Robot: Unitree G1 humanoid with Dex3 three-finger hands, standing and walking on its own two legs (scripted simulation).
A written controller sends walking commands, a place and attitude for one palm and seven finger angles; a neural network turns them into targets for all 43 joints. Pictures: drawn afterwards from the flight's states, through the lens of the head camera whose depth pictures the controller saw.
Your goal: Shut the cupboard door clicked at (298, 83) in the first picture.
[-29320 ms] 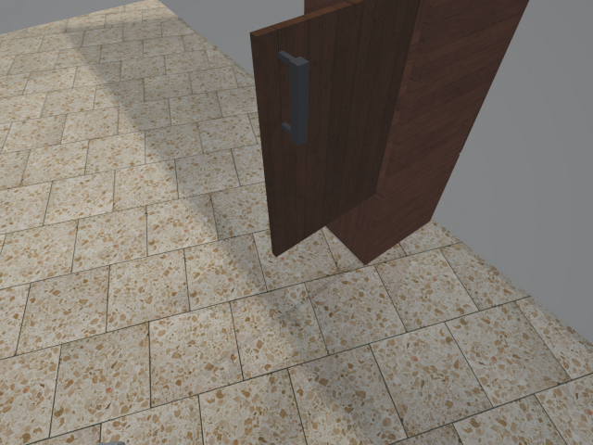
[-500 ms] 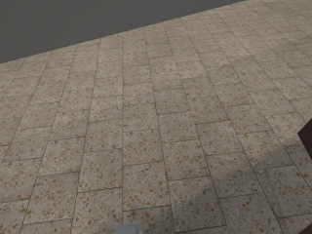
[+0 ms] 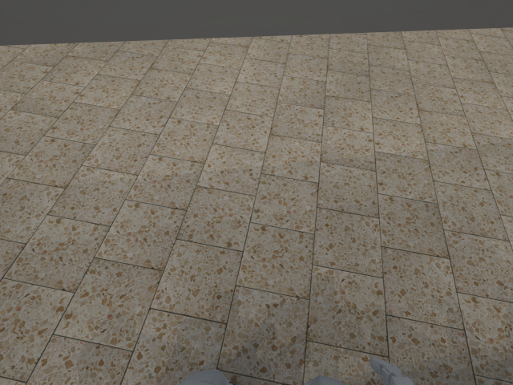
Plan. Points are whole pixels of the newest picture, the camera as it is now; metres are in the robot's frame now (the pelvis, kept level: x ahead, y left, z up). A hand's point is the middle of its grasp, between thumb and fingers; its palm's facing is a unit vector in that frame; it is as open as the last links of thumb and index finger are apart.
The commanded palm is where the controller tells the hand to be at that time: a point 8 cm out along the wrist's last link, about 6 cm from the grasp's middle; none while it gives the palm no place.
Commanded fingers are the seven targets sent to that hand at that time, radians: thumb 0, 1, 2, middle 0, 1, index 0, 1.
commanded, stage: walk to a spot facing it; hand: left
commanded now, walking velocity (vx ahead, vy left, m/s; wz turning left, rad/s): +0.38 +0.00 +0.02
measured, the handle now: out of the picture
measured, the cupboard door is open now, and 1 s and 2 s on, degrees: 61 61 61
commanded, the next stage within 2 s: turn to face it in 0.32 s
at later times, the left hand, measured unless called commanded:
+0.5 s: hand (214, 260) +0.35 +0.12 -0.14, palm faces +0.00 -0.98 -0.18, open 7.4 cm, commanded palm none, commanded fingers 0.00 0.90 0.90 -0.20 -0.30 -0.20 -0.30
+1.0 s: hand (190, 232) +0.42 +0.19 -0.16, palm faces -0.13 -0.98 -0.17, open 7.4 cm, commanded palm none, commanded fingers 0.00 0.90 0.90 -0.20 -0.30 -0.20 -0.30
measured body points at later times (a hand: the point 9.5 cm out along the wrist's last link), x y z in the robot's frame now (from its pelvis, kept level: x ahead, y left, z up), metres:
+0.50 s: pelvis +0.23 -0.05 +0.01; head +0.27 -0.05 +0.46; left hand +0.35 +0.17 -0.13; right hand +0.15 -0.27 -0.14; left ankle +0.11 +0.06 -0.64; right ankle +0.27 -0.15 -0.72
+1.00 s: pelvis +0.34 +0.00 +0.02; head +0.38 +0.03 +0.46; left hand +0.43 +0.24 -0.15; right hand +0.40 -0.25 -0.10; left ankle +0.38 +0.08 -0.73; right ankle +0.27 -0.14 -0.64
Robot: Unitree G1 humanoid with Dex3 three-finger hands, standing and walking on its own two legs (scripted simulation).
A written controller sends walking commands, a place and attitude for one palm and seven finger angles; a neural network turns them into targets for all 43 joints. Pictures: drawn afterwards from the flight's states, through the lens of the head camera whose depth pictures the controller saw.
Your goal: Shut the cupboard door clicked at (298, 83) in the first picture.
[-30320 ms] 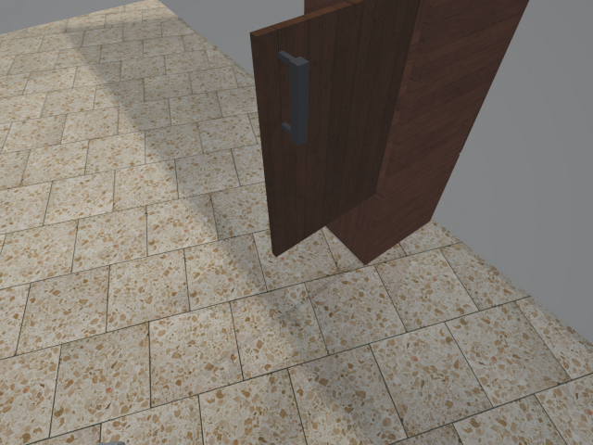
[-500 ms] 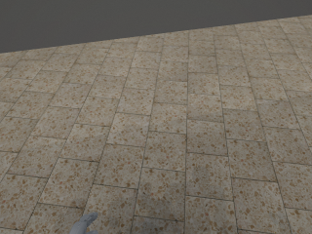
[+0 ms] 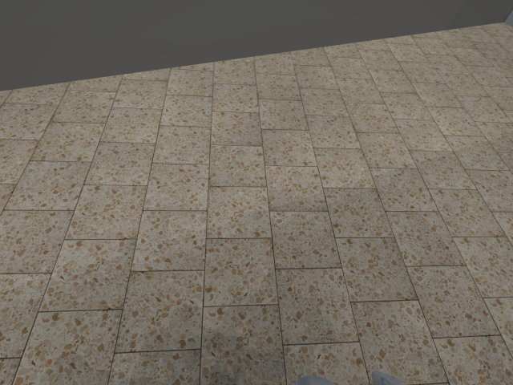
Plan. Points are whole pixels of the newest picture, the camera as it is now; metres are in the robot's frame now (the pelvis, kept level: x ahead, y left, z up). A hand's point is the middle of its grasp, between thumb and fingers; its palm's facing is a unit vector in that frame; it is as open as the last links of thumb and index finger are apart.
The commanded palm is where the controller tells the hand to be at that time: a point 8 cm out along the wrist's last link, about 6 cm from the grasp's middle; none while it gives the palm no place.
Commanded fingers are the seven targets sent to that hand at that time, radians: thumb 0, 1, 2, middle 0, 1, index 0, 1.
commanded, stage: turn to face it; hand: left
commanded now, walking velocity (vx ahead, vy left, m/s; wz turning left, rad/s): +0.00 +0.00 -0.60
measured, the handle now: out of the picture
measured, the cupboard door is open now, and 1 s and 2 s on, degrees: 61 61 61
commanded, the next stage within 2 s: none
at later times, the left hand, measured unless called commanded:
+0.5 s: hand (191, 348) +0.19 +0.13 -0.16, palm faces -0.29 -0.92 -0.25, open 7.4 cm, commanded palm none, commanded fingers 0.00 0.90 0.90 -0.20 -0.30 -0.20 -0.30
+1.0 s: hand (206, 300) +0.28 +0.12 -0.17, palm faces -0.54 -0.81 -0.21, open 7.4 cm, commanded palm none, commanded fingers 0.00 0.90 0.90 -0.20 -0.30 -0.20 -0.30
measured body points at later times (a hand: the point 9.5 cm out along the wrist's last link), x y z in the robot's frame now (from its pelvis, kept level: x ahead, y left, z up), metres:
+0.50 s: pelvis +0.04 -0.03 -0.01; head +0.09 -0.06 +0.44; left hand +0.21 +0.18 -0.14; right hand +0.01 -0.30 -0.15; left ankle +0.06 +0.11 -0.67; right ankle +0.00 -0.14 -0.74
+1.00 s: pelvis +0.08 -0.01 +0.00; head +0.14 -0.02 +0.44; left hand +0.31 +0.16 -0.15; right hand -0.01 -0.25 -0.13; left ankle +0.13 +0.09 -0.74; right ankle -0.02 -0.11 -0.69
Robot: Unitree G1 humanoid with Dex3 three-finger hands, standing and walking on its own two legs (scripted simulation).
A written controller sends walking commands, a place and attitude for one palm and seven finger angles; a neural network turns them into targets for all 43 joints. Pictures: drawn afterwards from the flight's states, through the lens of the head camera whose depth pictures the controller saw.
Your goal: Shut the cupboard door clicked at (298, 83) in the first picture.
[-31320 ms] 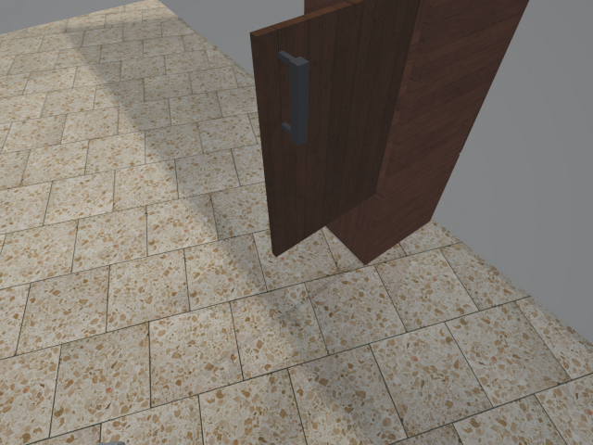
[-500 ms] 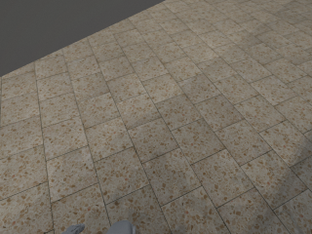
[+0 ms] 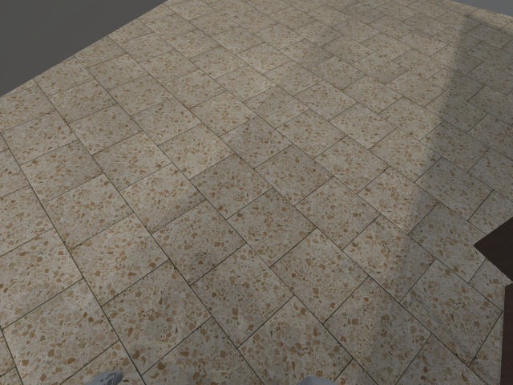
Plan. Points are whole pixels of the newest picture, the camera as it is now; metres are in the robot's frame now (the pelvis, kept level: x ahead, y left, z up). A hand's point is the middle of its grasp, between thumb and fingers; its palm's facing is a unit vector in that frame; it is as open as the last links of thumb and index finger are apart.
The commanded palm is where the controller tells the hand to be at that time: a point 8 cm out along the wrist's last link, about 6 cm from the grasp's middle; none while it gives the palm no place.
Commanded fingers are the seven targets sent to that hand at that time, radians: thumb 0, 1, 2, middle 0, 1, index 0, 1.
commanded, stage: turn to face it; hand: left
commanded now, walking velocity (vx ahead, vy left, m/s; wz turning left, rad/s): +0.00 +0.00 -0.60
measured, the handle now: out of the picture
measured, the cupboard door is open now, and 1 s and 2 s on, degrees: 61 61 61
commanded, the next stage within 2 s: take the last steps up to it in 1.50 s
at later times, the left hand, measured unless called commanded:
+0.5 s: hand (167, 366) +0.16 +0.17 -0.18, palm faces -0.24 -0.95 -0.20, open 7.4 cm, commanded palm none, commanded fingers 0.00 0.90 0.90 -0.20 -0.30 -0.20 -0.30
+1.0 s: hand (224, 303) +0.27 +0.08 -0.15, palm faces -0.54 -0.79 -0.29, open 7.4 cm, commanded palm none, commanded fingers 0.00 0.90 0.90 -0.20 -0.30 -0.20 -0.30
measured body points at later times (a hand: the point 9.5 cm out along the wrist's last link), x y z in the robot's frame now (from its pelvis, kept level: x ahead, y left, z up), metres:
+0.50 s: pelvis +0.05 -0.01 -0.01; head +0.10 +0.00 +0.43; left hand +0.18 +0.22 -0.17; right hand +0.08 -0.29 -0.14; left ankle +0.10 +0.11 -0.75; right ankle -0.01 -0.13 -0.74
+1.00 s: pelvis +0.07 -0.04 -0.01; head +0.09 -0.09 +0.43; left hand +0.30 +0.12 -0.13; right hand -0.05 -0.29 -0.16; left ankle +0.09 +0.10 -0.67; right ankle +0.00 -0.12 -0.74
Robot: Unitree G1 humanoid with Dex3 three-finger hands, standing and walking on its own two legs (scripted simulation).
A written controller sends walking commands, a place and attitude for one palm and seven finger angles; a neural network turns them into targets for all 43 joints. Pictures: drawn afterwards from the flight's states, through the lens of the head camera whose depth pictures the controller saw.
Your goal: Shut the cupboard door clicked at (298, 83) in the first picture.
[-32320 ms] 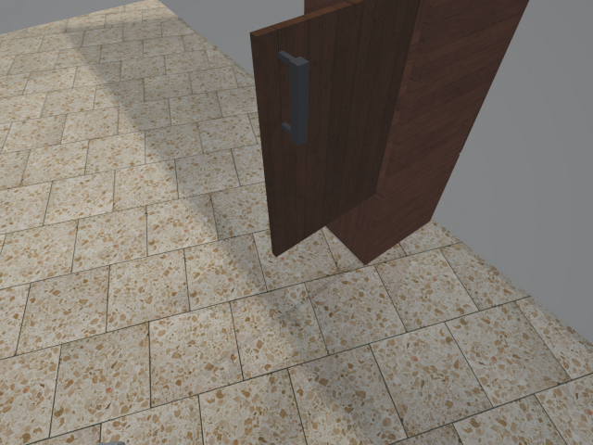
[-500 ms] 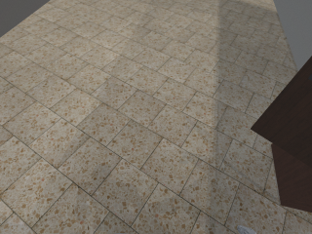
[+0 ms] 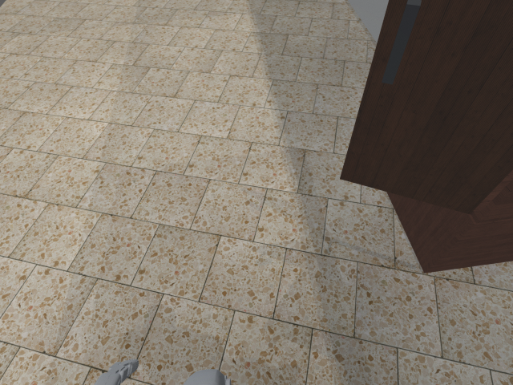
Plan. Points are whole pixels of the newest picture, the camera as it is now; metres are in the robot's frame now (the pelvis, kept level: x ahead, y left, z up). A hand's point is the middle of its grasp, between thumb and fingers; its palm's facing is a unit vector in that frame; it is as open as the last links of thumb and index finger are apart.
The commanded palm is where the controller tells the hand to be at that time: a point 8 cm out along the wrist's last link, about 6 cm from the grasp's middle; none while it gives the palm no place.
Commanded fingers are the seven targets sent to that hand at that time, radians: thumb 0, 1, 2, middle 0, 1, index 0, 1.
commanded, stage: turn to face it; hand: left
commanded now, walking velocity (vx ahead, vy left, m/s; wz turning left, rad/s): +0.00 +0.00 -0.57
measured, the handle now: (400, 40) +0.70 -0.25 +0.14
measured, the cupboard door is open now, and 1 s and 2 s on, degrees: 61 61 61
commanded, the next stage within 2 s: take the last steps up to it in 0.50 s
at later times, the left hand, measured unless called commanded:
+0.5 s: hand (144, 366) +0.17 +0.23 -0.16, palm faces -0.20 -0.96 -0.20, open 7.4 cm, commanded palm none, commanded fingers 0.00 0.90 0.90 -0.20 -0.30 -0.20 -0.30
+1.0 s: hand (188, 356) +0.18 +0.15 -0.17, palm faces -0.31 -0.94 -0.17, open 7.4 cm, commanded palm none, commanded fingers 0.00 0.90 0.90 -0.20 -0.30 -0.20 -0.30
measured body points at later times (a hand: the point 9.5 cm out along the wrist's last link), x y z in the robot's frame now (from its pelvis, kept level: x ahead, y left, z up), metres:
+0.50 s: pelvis +0.04 +0.04 +0.01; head +0.09 +0.06 +0.46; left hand +0.18 +0.28 -0.15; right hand +0.05 -0.21 -0.12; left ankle +0.06 +0.14 -0.73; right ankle -0.04 -0.09 -0.65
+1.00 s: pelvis +0.11 -0.02 +0.00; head +0.14 -0.02 +0.45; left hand +0.20 +0.20 -0.16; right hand +0.07 -0.28 -0.13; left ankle +0.19 +0.08 -0.72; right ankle -0.01 -0.08 -0.73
